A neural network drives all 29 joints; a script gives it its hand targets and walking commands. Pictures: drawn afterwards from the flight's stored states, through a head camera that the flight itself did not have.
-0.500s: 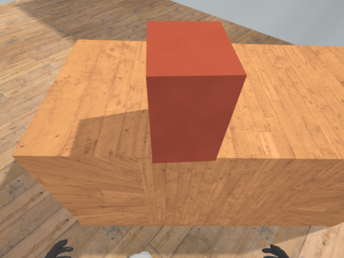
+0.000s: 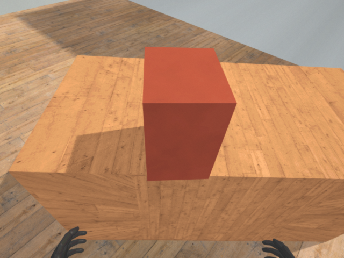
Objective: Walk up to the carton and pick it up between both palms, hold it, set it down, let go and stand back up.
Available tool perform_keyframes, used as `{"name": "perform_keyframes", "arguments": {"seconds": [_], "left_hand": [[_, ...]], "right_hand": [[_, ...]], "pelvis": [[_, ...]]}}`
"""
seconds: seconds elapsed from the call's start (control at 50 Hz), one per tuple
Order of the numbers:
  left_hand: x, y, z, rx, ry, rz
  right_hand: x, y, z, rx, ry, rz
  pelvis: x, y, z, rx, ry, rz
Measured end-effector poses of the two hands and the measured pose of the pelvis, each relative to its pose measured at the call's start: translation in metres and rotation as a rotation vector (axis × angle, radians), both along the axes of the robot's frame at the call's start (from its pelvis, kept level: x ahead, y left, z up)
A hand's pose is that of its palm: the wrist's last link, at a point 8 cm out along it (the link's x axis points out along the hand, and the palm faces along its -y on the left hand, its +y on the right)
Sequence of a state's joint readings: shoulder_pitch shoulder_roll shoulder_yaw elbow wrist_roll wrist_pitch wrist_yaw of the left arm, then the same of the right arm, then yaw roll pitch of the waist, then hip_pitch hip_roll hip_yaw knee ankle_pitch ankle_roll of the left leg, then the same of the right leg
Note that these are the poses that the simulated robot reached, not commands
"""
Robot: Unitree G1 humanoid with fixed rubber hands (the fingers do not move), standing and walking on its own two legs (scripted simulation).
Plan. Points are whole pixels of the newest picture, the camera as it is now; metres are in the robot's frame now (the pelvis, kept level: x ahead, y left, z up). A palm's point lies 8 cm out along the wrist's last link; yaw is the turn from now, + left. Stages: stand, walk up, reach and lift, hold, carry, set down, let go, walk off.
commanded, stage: reach and lift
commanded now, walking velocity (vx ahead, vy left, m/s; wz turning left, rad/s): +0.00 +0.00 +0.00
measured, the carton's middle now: (178, 117) +0.48 +0.02 +0.07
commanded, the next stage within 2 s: none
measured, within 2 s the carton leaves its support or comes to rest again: neither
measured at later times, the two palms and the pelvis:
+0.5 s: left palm (75, 241) +0.18 +0.22 -0.03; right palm (296, 250) +0.19 -0.26 -0.02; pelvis +0.03 -0.01 +0.01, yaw +0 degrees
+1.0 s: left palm (85, 224) +0.20 +0.19 +0.03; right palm (293, 234) +0.21 -0.23 +0.03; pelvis +0.02 -0.01 +0.01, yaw +0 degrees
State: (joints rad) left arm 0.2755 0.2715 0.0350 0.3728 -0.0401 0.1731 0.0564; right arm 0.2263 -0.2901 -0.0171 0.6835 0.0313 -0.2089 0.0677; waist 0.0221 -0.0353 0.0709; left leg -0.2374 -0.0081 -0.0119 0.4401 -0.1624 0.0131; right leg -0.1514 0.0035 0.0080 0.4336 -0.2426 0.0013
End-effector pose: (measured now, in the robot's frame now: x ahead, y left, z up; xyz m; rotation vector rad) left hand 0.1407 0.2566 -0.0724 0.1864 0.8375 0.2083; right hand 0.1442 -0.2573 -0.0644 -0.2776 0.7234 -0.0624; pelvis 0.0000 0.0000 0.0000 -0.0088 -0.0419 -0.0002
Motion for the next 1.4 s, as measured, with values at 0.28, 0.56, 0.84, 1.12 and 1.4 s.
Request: {"name": "perform_keyframes", "arguments": {"seconds": [0.28, 0.56, 0.84, 1.12, 1.4], "left_hand": [[0.031, -0.023, 0.025, -0.041, -0.179, 0.033], [0.041, -0.04, 0.051, -0.086, -0.334, 0.04], [0.048, -0.058, 0.08, -0.142, -0.459, 0.045], [0.076, -0.066, 0.107, -0.162, -0.507, 0.052], [0.112, -0.072, 0.149, -0.149, -0.538, 0.005]], "right_hand": [[0.033, 0.002, 0.018, 0.078, -0.102, 0.005], [0.049, 0.003, 0.046, 0.137, -0.246, -0.019], [0.057, 0.017, 0.077, 0.183, -0.356, -0.001], [0.074, 0.03, 0.093, 0.225, -0.37, 0.016], [0.131, 0.043, 0.129, 0.245, -0.457, -0.009]], "pelvis": [[0.025, -0.007, 0.007, 0.011, 0.035, -0.004], [0.033, -0.011, 0.009, 0.016, 0.03, -0.005], [0.021, -0.007, 0.008, 0.012, 0.012, -0.005], [0.017, -0.005, 0.008, 0.009, 0.004, -0.005], [0.017, -0.005, 0.008, 0.009, 0.004, -0.005]]}}
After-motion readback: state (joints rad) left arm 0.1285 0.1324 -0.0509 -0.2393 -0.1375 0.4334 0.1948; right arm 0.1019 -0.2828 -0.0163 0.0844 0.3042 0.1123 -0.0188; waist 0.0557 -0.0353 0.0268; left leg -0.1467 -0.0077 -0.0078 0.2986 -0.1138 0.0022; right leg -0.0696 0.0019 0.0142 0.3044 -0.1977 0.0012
